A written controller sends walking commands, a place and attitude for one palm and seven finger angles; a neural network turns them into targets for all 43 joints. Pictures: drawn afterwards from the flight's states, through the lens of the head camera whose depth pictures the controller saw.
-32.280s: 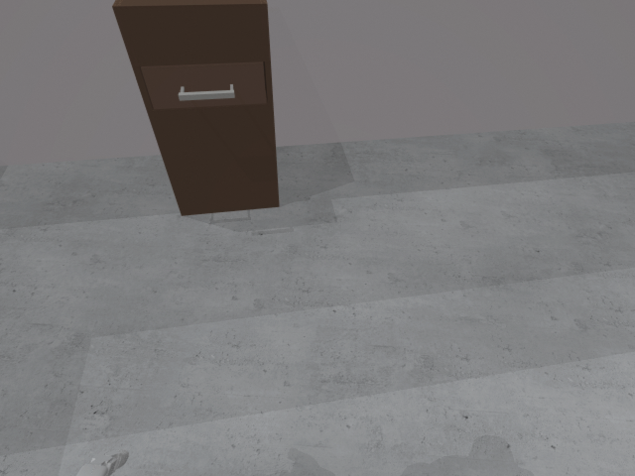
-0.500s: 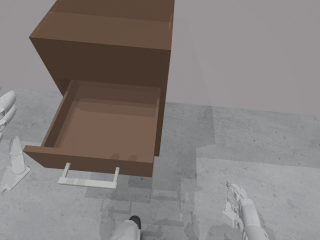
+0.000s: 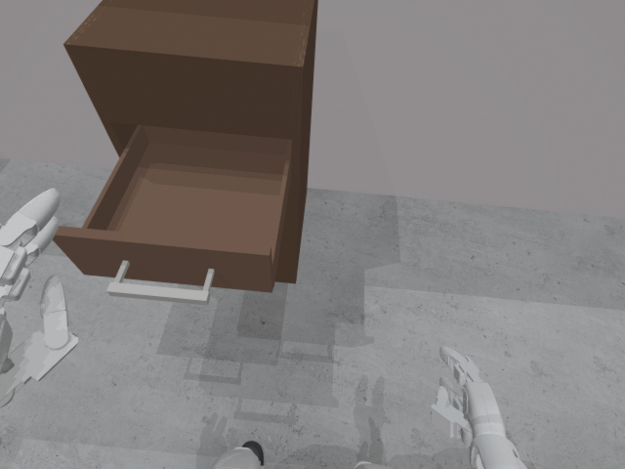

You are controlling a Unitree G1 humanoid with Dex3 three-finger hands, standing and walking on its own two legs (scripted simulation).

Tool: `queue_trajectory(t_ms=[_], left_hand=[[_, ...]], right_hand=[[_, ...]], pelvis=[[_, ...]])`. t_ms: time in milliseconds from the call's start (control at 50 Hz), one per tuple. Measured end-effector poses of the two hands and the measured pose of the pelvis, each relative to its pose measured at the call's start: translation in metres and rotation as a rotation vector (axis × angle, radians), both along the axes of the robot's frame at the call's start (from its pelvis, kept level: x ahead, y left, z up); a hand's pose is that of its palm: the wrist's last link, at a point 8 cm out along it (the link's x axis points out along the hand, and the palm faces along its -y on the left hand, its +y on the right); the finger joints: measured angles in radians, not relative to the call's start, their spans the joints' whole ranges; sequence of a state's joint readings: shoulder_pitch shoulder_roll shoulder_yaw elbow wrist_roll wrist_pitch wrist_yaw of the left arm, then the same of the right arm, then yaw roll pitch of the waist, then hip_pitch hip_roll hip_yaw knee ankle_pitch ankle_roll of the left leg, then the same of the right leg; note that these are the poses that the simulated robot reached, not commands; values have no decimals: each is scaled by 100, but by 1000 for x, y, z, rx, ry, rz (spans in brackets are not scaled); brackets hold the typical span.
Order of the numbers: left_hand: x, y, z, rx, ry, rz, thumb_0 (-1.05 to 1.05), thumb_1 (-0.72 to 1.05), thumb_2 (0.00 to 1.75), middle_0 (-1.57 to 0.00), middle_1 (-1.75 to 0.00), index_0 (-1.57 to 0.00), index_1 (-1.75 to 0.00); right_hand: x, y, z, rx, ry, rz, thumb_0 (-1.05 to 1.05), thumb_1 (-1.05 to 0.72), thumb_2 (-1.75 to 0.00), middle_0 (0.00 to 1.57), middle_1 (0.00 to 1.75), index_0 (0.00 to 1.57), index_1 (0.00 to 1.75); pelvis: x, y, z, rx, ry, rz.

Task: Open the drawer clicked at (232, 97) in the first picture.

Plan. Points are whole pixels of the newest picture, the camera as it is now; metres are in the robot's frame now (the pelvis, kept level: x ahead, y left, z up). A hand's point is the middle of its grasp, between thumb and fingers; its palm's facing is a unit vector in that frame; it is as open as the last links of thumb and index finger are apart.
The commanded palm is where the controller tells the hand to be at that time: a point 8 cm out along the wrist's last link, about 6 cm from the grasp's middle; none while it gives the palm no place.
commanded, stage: stop stepping back and stand still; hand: left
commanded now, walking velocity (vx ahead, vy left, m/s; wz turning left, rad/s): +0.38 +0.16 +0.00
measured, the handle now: (163, 282) +0.42 +0.30 -0.17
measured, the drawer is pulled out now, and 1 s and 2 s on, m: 0.30 0.30 0.30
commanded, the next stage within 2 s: none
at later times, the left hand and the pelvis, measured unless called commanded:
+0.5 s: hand out of the picture +0.05 +0.18 +0.18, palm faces +0.37 -0.78 -0.51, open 7.4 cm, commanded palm -0.02 +0.25 +0.18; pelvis -0.12 -0.05 +0.01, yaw +6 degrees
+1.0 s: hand out of the picture +0.05 +0.17 +0.18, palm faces +0.40 -0.79 -0.47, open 7.4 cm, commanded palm -0.01 +0.23 +0.18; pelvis -0.11 -0.07 +0.01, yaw +7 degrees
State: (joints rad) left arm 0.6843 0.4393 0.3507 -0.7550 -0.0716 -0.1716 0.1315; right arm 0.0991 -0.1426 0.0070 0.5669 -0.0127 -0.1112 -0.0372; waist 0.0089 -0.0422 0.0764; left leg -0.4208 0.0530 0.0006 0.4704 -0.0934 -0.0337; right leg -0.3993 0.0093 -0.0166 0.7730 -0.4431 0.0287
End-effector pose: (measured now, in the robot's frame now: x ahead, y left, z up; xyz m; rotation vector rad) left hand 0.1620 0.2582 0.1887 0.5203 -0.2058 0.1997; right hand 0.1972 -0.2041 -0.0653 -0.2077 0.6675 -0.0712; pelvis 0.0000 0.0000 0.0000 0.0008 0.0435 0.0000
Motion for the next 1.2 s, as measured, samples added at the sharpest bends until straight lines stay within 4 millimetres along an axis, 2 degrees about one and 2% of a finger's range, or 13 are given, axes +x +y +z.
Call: queue_trajectory(t_ms=[80,160,280,380,480,560,700,760,840,960,1020,1080,1200], left_hand=[[-38,-20,16,128,-62,19,2,89,89,-22,-30,-21,-30],[-74,-25,20,111,-39,112,1,89,89,-22,-30,-21,-30],[-107,-22,-6,19,80,240,1,89,89,-21,-30,-21,-30],[-124,-36,-11,-10,75,208,2,89,89,-21,-30,-21,-30],[-147,-39,13,60,-49,127,2,89,89,-22,-30,-21,-30],[-164,-32,22,106,-108,132,1,89,89,-22,-30,-21,-30],[-177,-26,13,120,-111,277,1,89,89,-21,-30,-21,-30],[-176,-30,-6,64,-85,313,1,89,89,-21,-30,-21,-30],[-171,-43,-23,-59,-14,303,1,89,89,-21,-30,-21,-30],[-156,-52,4,-9,-34,184,2,89,89,-22,-30,-21,-30],[-146,-44,16,38,-76,149,2,89,89,-22,-30,-21,-30],[-137,-30,13,52,-81,149,1,89,89,-22,-30,-21,-30],[-121,-4,-8,12,14,206,1,89,89,-21,-30,-21,-30]], right_hand=[[-36,-19,-19,46,13,8,1,-90,-90,20,30,21,30],[-84,-48,-29,60,111,-37,1,-90,-90,20,30,21,30],[-144,-96,-26,7,177,-119,1,-90,-90,20,30,20,30],[-166,-117,-16,-68,180,-105,1,-90,-90,20,30,20,30],[-165,-112,-2,-113,88,-77,1,-90,-90,20,30,20,30],[-159,-90,0,-55,10,-74,1,-90,-90,19,30,20,30],[-151,-51,-31,93,23,21,1,-90,-90,20,30,20,30],[-148,-48,-51,96,100,80,1,-90,-90,20,30,20,30],[-150,-59,-42,63,165,93,1,-90,-90,20,30,21,30],[-142,-85,-4,-45,133,33,1,-90,-90,20,30,21,30],[-132,-94,7,-89,100,7,1,-90,-90,20,30,20,30],[-120,-95,9,-107,72,-20,1,-90,-90,20,30,20,30],[-100,-70,9,-70,58,-8,1,-90,-90,20,30,20,30]], pelvis=[[-32,-25,-10,-17,-21,17],[-54,-39,-1,21,-44,34],[-74,-51,14,73,-18,61],[-96,-54,17,78,-3,87],[-117,-49,9,49,2,105],[-125,-49,4,52,-36,107],[-119,-62,-8,47,-57,125],[-124,-69,-16,24,-79,142],[-125,-72,-4,23,-76,127],[-114,-71,13,34,-43,117],[-107,-65,13,17,-34,118],[-100,-55,8,-7,-35,124],[-87,-43,9,-6,-32,117]])
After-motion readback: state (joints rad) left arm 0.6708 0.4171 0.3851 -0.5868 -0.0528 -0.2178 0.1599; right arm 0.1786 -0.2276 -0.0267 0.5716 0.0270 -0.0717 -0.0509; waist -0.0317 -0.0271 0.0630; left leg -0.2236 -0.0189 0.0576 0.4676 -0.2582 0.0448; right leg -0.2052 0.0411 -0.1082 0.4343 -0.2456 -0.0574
